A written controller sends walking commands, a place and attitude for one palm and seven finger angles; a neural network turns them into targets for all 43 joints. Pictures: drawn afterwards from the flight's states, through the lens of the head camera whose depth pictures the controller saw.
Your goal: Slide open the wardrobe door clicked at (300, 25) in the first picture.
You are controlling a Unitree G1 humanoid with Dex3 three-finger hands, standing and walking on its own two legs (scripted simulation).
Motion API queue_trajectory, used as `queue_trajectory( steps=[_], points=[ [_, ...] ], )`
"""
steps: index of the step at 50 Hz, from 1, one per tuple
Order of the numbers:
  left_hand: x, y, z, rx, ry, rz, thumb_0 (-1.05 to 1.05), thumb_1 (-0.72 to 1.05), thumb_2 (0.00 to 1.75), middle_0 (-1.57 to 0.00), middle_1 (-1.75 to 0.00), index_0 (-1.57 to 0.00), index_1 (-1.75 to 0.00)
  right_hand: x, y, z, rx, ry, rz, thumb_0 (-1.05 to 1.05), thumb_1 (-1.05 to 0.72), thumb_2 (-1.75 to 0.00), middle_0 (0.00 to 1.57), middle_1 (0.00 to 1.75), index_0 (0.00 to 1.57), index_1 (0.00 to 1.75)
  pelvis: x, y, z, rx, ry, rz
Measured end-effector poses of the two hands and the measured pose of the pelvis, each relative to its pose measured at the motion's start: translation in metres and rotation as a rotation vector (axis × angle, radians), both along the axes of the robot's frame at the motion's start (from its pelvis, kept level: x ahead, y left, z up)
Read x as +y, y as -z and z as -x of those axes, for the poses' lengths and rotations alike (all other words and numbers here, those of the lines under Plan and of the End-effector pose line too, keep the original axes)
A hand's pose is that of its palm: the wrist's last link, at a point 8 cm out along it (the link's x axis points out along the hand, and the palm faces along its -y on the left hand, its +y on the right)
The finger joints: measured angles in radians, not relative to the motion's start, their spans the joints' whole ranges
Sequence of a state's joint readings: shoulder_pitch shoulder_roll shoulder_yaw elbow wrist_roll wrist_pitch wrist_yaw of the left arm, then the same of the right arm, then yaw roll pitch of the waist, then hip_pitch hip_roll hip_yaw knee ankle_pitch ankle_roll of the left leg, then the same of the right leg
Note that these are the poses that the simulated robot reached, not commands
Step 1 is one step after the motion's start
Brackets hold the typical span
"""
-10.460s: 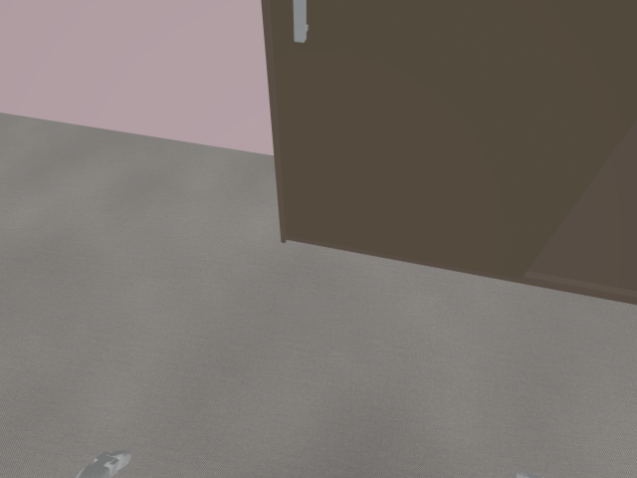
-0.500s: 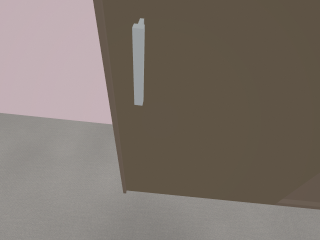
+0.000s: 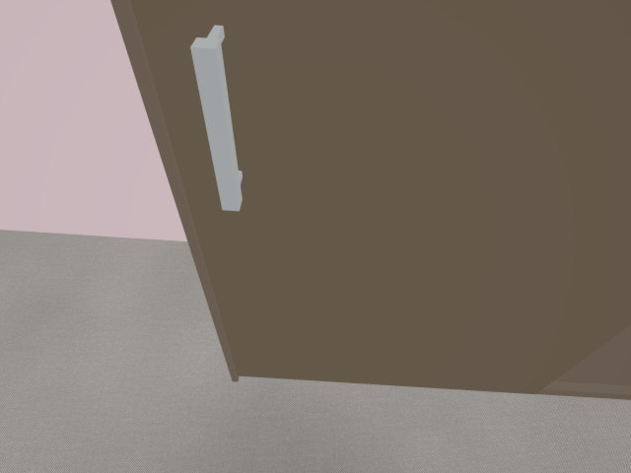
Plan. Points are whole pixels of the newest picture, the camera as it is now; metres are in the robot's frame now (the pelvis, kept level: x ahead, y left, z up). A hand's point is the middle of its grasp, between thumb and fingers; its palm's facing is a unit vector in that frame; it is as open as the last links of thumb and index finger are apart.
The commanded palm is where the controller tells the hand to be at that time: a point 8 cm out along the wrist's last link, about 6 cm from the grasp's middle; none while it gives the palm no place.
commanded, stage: come to a stop and stand still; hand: left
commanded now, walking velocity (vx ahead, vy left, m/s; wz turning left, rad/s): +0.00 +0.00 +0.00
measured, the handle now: (225, 127) +0.47 +0.14 +0.20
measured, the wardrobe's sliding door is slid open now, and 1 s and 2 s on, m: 0.00 0.00 0.00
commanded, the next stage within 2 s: look again from close up in 0.36 s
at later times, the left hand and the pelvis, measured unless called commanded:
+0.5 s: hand out of the picture -0.01 +0.17 -0.17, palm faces +0.01 -0.99 -0.15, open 7.3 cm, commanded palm none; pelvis +0.01 +0.02 +0.01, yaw -1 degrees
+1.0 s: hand out of the picture +0.01 +0.21 -0.17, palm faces -0.04 -0.97 -0.23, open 7.3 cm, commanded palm none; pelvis -0.01 +0.03 +0.00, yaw -3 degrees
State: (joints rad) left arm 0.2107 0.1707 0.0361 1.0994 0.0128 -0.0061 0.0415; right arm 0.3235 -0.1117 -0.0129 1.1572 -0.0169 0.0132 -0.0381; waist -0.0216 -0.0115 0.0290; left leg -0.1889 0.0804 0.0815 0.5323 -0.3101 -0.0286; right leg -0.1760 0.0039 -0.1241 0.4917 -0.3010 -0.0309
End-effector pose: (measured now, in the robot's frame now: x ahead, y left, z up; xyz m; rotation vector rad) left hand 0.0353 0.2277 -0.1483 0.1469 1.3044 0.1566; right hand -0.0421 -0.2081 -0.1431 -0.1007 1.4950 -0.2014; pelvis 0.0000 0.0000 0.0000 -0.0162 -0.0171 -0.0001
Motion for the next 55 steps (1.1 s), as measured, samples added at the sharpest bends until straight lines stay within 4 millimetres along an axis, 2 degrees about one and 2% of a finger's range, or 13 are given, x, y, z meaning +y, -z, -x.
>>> queue_trajectory(
  steps=[4,15,23,26,30,36,41,47,55],
  points=[
    [0.000,-0.001,0.007,0.036,-0.001,0.009,0.01,0.97,0.90,-0.20,-0.30,-0.20,-0.30,0.004,-0.004,-0.026,-0.056,-0.023,0.000,0.00,-0.91,-0.90,0.20,0.29,0.20,0.30,0.001,-0.004,-0.006,0.006,0.009,-0.006],
    [-0.008,-0.006,0.043,0.147,-0.011,0.037,0.00,0.93,0.90,-0.20,-0.30,-0.20,-0.30,0.002,-0.006,-0.043,-0.064,-0.041,0.009,0.01,-0.93,-0.90,0.20,0.29,0.20,0.30,0.010,-0.008,-0.013,0.012,0.018,-0.015],
    [-0.013,-0.005,0.051,0.159,-0.014,0.058,0.00,0.91,0.90,-0.20,-0.30,-0.20,-0.30,0.008,-0.007,-0.037,-0.053,-0.040,0.004,0.01,-0.92,-0.90,0.20,0.29,0.20,0.30,0.013,-0.009,-0.012,0.007,0.018,-0.017],
    [-0.011,-0.003,0.051,0.140,0.008,0.047,0.00,0.91,0.90,-0.20,-0.30,-0.20,-0.30,0.008,-0.003,-0.035,-0.063,-0.038,0.004,0.01,-0.93,-0.90,0.20,0.29,0.20,0.30,0.018,-0.005,-0.006,0.018,0.024,0.002],
    [0.002,-0.003,0.050,0.136,0.033,0.030,0.01,0.92,0.90,-0.20,-0.30,-0.20,-0.30,0.014,0.001,-0.033,-0.105,-0.037,-0.002,0.01,-0.92,-0.90,0.20,0.29,0.20,0.30,0.026,-0.001,-0.001,0.016,0.024,-0.004],
    [0.025,-0.008,0.037,0.086,0.039,-0.015,0.01,0.91,0.90,-0.20,-0.30,-0.20,-0.30,0.030,0.009,-0.024,-0.115,-0.043,-0.033,0.01,-0.93,-0.90,0.20,0.29,0.20,0.30,0.034,0.000,0.003,-0.003,0.028,-0.018],
    [0.033,-0.013,0.029,0.060,0.050,-0.035,0.00,0.91,0.90,-0.20,-0.30,-0.20,-0.30,0.039,0.011,-0.016,-0.104,-0.042,-0.058,0.01,-0.92,-0.90,0.20,0.29,0.20,0.30,0.037,-0.001,0.006,-0.006,0.035,-0.027],
    [0.032,-0.014,0.029,0.067,0.059,-0.036,0.00,0.92,0.90,-0.20,-0.30,-0.20,-0.30,0.042,0.010,-0.007,-0.088,-0.034,-0.071,0.00,-0.91,-0.90,0.20,0.29,0.20,0.30,0.036,-0.002,0.008,-0.004,0.043,-0.033],
    [0.022,-0.012,0.038,0.101,0.054,-0.016,0.01,0.92,0.90,-0.20,-0.30,-0.20,-0.30,0.034,0.007,-0.006,-0.066,-0.031,-0.059,0.00,-0.91,-0.90,0.20,0.29,0.20,0.30,0.031,-0.003,0.008,-0.002,0.045,-0.034]
  ],
)
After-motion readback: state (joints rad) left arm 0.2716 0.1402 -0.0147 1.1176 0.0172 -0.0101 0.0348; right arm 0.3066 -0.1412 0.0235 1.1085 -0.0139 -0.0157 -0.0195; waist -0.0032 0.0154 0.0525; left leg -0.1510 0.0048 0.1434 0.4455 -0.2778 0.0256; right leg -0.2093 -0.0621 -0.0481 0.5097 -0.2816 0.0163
